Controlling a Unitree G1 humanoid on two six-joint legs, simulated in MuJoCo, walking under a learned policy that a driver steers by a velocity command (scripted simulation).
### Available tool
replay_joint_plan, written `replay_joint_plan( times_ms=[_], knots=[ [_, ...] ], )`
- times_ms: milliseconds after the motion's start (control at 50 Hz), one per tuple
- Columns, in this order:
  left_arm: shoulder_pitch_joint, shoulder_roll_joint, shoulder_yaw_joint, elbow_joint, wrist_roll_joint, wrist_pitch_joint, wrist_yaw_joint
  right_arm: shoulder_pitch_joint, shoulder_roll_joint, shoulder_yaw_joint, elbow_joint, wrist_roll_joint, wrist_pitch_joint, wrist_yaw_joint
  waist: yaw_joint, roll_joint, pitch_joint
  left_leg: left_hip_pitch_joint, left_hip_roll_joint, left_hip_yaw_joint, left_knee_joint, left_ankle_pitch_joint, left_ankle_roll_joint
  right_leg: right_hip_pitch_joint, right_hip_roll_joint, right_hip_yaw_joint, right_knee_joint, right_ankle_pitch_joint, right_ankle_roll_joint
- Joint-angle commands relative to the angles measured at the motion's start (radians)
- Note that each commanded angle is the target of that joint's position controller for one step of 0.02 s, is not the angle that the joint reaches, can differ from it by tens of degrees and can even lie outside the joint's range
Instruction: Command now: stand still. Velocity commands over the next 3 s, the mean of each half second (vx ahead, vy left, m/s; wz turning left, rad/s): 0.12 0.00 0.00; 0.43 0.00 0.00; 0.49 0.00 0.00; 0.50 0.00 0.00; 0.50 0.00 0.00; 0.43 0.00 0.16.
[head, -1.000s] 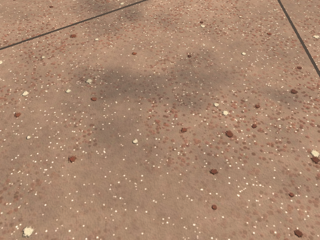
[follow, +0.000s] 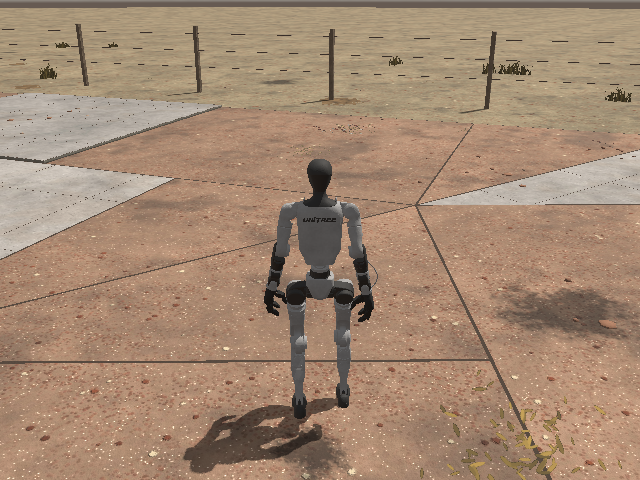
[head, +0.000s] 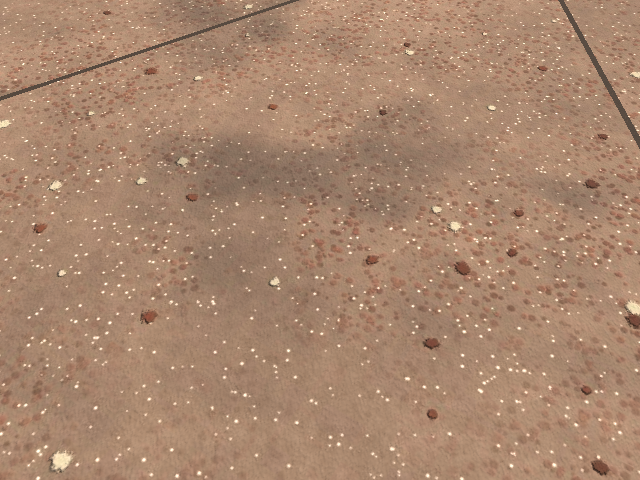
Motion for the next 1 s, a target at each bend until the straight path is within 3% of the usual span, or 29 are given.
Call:
replay_joint_plan(
  times_ms=[20, 220, 240, 260, 280, 320, 340, 360, 380, 420, 460, 500, 520, 540, 560, 580, 600, 620, 640, 660, 700, 780, 840, 900, 960, 1000],
  knots=[
    [0.024, 0.095, 0.013, -0.022, 0.000, -0.005, 0.003, 0.090, -0.085, -0.013, -0.009, 0.000, -0.004, -0.002, 0.000, 0.011, 0.015, -0.132, 0.047, -0.048, -0.113, 0.124, 0.015, 0.104, -0.030, 0.033, -0.044, 0.154, -0.041],
    [0.034, 0.092, 0.013, -0.022, -0.001, -0.005, 0.005, 0.104, -0.081, -0.014, -0.014, 0.001, -0.004, -0.002, 0.000, 0.012, 0.018, -0.131, 0.047, -0.049, -0.113, 0.134, 0.016, 0.105, -0.030, 0.032, -0.041, 0.159, -0.039],
    [0.050, 0.081, 0.010, -0.013, -0.001, -0.004, 0.004, 0.126, -0.076, -0.014, -0.004, 0.002, -0.003, -0.003, -0.002, 0.019, -0.004, -0.121, 0.042, -0.047, -0.126, 0.029, 0.022, 0.112, -0.014, 0.013, -0.033, 0.060, -0.038],
    [0.051, 0.084, 0.013, -0.012, -0.005, -0.003, 0.005, 0.135, -0.096, -0.022, -0.001, 0.009, 0.000, -0.006, -0.006, 0.040, 0.014, -0.132, 0.047, -0.066, -0.144, -0.134, 0.043, 0.081, 0.017, -0.020, 0.005, -0.097, -0.039],
    [0.043, 0.090, 0.017, -0.017, -0.010, -0.006, 0.005, 0.128, -0.131, -0.034, -0.012, 0.015, 0.002, -0.010, -0.012, 0.081, 0.049, -0.141, 0.081, -0.123, -0.175, -0.314, 0.080, 0.009, 0.049, -0.058, 0.068, -0.254, -0.040],
    [-0.038, 0.078, 0.015, -0.064, -0.012, -0.032, -0.007, 0.153, -0.200, -0.059, -0.026, 0.028, -0.009, -0.013, -0.046, 0.176, 0.139, -0.115, 0.274, -0.371, -0.306, -0.534, 0.188, -0.192, 0.035, -0.082, 0.262, -0.260, -0.052],
    [-0.071, 0.073, 0.013, -0.085, -0.017, -0.050, -0.017, 0.149, -0.214, -0.068, -0.033, 0.027, -0.021, -0.013, -0.053, 0.181, 0.181, -0.102, 0.354, -0.461, -0.343, -0.510, 0.231, -0.280, -0.014, -0.046, 0.354, -0.242, -0.065],
    [-0.095, 0.081, 0.017, -0.100, -0.023, -0.063, -0.025, 0.154, -0.198, -0.067, -0.036, 0.017, -0.035, -0.011, -0.057, 0.161, 0.202, -0.044, 0.386, -0.494, -0.348, -0.427, 0.248, -0.383, -0.050, -0.012, 0.435, -0.288, -0.073],
    [-0.094, 0.086, 0.020, -0.108, -0.029, -0.075, -0.032, 0.150, -0.183, -0.065, -0.041, 0.016, -0.046, -0.007, -0.048, 0.141, 0.201, 0.026, 0.384, -0.478, -0.331, -0.340, 0.240, -0.457, -0.080, 0.013, 0.459, -0.306, -0.081],
    [-0.103, 0.091, 0.023, -0.121, -0.036, -0.099, -0.045, 0.125, -0.174, -0.066, -0.057, 0.029, -0.053, 0.002, -0.039, 0.102, 0.167, 0.074, 0.325, -0.359, -0.298, -0.186, 0.189, -0.417, -0.093, -0.002, 0.319, -0.273, -0.085],
    [-0.064, 0.071, 0.024, -0.105, -0.034, -0.108, -0.055, 0.102, -0.195, -0.069, -0.066, 0.031, -0.047, 0.010, -0.012, 0.111, 0.122, -0.037, 0.250, -0.234, -0.256, -0.112, 0.159, -0.183, -0.035, -0.088, 0.179, -0.186, -0.070],
    [0.116, 0.087, 0.044, -0.034, -0.035, -0.102, -0.057, 0.089, -0.202, -0.069, -0.074, 0.032, -0.042, 0.015, 0.064, 0.102, 0.060, -0.202, 0.189, -0.158, -0.139, -0.013, 0.136, 0.141, 0.057, -0.163, 0.097, -0.038, -0.053],
    [0.231, 0.116, 0.062, -0.005, -0.035, -0.097, -0.052, 0.064, -0.197, -0.063, -0.082, 0.031, -0.048, 0.016, 0.126, 0.077, 0.014, -0.255, 0.156, -0.111, 0.003, 0.139, 0.109, 0.275, 0.054, -0.133, 0.070, -0.035, -0.068],
    [0.374, 0.208, 0.088, 0.011, -0.025, -0.099, -0.042, 0.011, -0.140, -0.046, -0.116, 0.022, -0.055, 0.020, 0.185, -0.135, -0.035, -0.393, 0.062, 0.004, 0.394, 0.152, 0.034, 0.400, -0.163, 0.192, -0.082, -0.155, -0.146],
    [0.458, 0.274, 0.086, 0.016, -0.008, -0.114, -0.053, 0.031, -0.046, -0.026, -0.155, 0.030, -0.078, 0.016, 0.160, -0.347, -0.134, -0.601, -0.069, -0.051, 0.711, -0.218, 0.007, 0.524, -0.383, 0.717, -0.300, -0.248, -0.294],
    [0.359, 0.205, 0.058, 0.002, -0.001, -0.132, -0.056, 0.003, -0.097, -0.039, -0.163, 0.057, -0.096, 0.021, 0.108, -0.196, -0.071, -0.691, 0.001, -0.175, 0.877, -0.191, 0.037, 0.458, -0.408, 0.741, -0.308, -0.336, -0.295],
    [0.259, 0.156, 0.041, -0.032, -0.007, -0.140, -0.061, -0.035, -0.126, -0.044, -0.179, 0.066, -0.106, 0.029, 0.077, -0.126, 0.000, -0.735, 0.054, -0.171, 0.897, -0.086, 0.072, 0.380, -0.378, 0.599, -0.295, -0.314, -0.256],
    [0.178, 0.130, 0.027, -0.058, -0.005, -0.141, -0.068, -0.042, -0.138, -0.050, -0.173, 0.056, -0.107, 0.029, 0.045, -0.063, 0.031, -0.706, 0.102, -0.148, 0.858, 0.019, 0.083, 0.305, -0.327, 0.457, -0.306, -0.222, -0.221],
    [0.140, 0.119, 0.019, -0.073, -0.001, -0.140, -0.073, -0.046, -0.148, -0.060, -0.170, 0.041, -0.104, 0.026, 0.024, -0.048, 0.048, -0.664, 0.131, -0.136, 0.789, 0.086, 0.085, 0.245, -0.284, 0.349, -0.320, -0.122, -0.196],
    [0.140, 0.099, 0.011, -0.072, 0.004, -0.134, -0.072, -0.035, -0.155, -0.068, -0.165, 0.036, -0.095, 0.028, 0.007, -0.064, 0.047, -0.606, 0.147, -0.124, 0.742, 0.122, 0.081, 0.206, -0.238, 0.256, -0.331, -0.041, -0.172],
    [0.199, 0.101, 0.007, -0.057, 0.007, -0.128, -0.061, -0.043, -0.134, -0.070, -0.164, 0.034, -0.076, 0.035, 0.004, -0.068, 0.050, -0.587, 0.150, -0.090, 0.682, 0.159, 0.058, 0.194, -0.204, 0.164, -0.343, 0.122, -0.172],
    [0.249, 0.141, 0.011, -0.062, 0.010, -0.118, -0.035, -0.220, -0.105, -0.061, -0.234, 0.023, -0.067, 0.039, 0.026, -0.035, 0.079, -0.666, 0.147, -0.068, 0.459, 0.273, 0.009, 0.212, -0.204, 0.098, -0.368, 0.259, -0.191],
    [0.276, 0.153, 0.015, -0.074, 0.006, -0.113, -0.025, -0.353, -0.094, -0.048, -0.275, 0.029, -0.073, 0.052, 0.058, -0.051, 0.096, -0.608, 0.110, -0.028, 0.255, 0.377, 0.003, 0.203, -0.187, 0.050, -0.396, 0.240, -0.182],
    [0.330, 0.155, 0.021, -0.062, -0.006, -0.107, -0.024, -0.438, -0.099, -0.041, -0.305, 0.034, -0.079, 0.069, 0.075, -0.051, 0.121, -0.593, 0.086, -0.018, 0.148, 0.392, 0.021, 0.273, -0.213, 0.030, -0.385, 0.246, -0.182],
    [0.328, 0.167, 0.032, -0.062, -0.010, -0.096, -0.022, -0.459, -0.121, -0.043, -0.328, 0.036, -0.089, 0.088, 0.047, -0.068, 0.106, -0.555, 0.064, -0.017, 0.081, 0.330, 0.063, 0.378, -0.250, 0.013, -0.311, 0.391, -0.165],
    [0.296, 0.198, 0.043, -0.074, -0.005, -0.087, -0.021, -0.349, -0.176, -0.068, -0.308, 0.035, -0.092, 0.089, -0.028, -0.116, 0.006, -0.369, 0.003, 0.018, 0.086, 0.264, 0.099, 0.419, -0.253, -0.003, -0.164, 0.740, -0.143]
  ],
)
